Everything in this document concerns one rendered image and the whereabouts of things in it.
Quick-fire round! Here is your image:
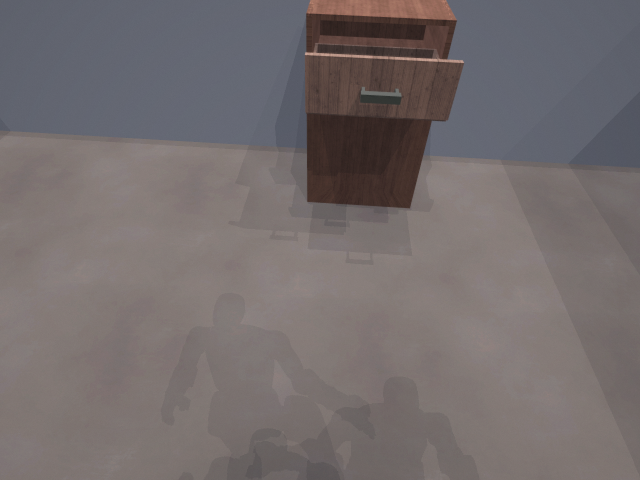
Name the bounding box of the handle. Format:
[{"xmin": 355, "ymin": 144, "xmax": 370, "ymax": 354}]
[{"xmin": 360, "ymin": 87, "xmax": 402, "ymax": 105}]

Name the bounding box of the cabinet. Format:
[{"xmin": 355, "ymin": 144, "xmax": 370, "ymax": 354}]
[{"xmin": 306, "ymin": 0, "xmax": 457, "ymax": 208}]

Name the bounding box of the drawer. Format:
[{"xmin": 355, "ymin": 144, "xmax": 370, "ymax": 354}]
[{"xmin": 305, "ymin": 43, "xmax": 464, "ymax": 121}]

